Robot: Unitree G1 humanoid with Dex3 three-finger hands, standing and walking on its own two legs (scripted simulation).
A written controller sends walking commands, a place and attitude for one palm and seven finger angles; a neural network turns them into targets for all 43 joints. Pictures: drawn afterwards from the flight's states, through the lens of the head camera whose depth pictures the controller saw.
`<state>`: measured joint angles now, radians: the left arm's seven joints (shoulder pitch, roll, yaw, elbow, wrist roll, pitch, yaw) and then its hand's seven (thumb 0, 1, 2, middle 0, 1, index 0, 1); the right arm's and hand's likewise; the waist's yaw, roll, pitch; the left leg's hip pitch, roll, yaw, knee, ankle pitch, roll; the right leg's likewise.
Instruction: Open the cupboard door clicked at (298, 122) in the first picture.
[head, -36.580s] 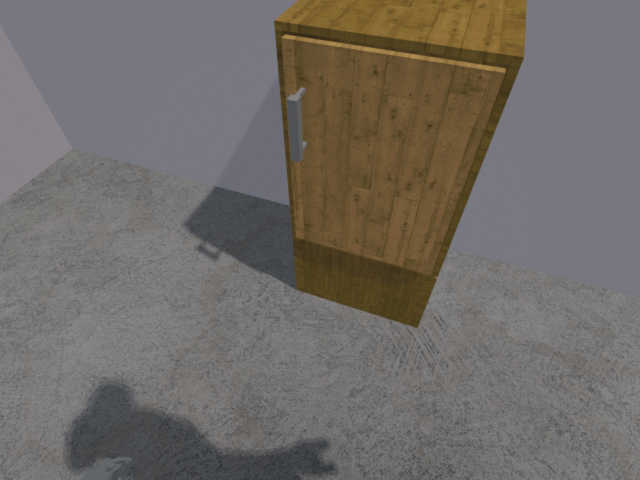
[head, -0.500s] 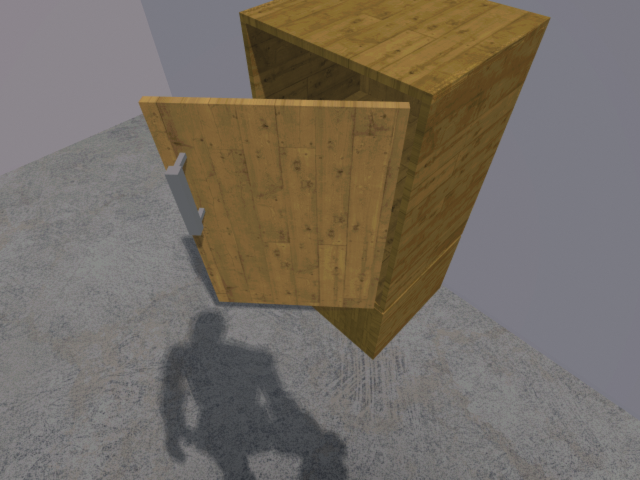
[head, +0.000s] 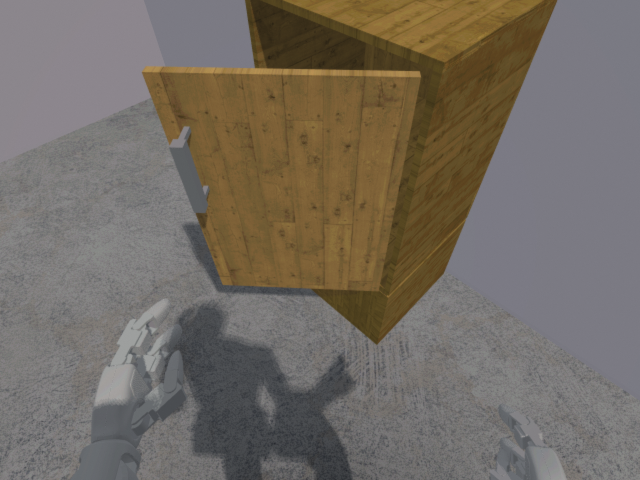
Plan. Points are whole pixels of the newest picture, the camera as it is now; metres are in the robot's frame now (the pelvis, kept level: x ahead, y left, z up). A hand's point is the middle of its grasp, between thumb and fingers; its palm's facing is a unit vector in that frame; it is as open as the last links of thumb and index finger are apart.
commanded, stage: raise the hand with hooked fingers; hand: left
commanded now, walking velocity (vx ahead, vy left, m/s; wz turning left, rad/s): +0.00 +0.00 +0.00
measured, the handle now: (193, 171) +0.61 +0.25 +0.02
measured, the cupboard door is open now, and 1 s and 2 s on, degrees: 41 41 41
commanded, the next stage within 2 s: move the hooked fingers beside the handle in 1.86 s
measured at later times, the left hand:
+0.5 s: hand (140, 422) +0.20 +0.23 -0.02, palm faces -0.07 -1.00 -0.03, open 10.5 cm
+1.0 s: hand (97, 381) +0.23 +0.28 +0.01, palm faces -0.01 -1.00 -0.06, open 13.4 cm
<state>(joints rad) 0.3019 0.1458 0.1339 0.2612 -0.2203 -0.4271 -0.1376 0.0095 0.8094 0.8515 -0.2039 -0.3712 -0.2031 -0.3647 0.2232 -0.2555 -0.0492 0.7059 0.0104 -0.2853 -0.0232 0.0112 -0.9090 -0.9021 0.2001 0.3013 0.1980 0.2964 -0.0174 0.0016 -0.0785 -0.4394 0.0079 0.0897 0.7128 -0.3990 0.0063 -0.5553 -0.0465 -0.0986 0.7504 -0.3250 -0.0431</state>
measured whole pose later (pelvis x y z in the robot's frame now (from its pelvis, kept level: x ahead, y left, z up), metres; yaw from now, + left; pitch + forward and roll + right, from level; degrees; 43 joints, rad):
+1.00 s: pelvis -0.02 +0.04 -0.04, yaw +2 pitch +13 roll -3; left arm 0.17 0.34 0.31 0.18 -0.32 -0.33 -0.43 0.00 -0.34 0.36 -0.29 -1.11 -0.29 -1.10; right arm 0.24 -0.28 0.03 0.52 0.03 -0.24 -0.05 0.01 -0.91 -0.90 0.20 0.30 0.20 0.30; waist 0.00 0.01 -0.09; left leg -0.73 0.01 0.04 1.02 -0.52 0.06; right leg -0.77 -0.06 -0.14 0.93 -0.38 0.00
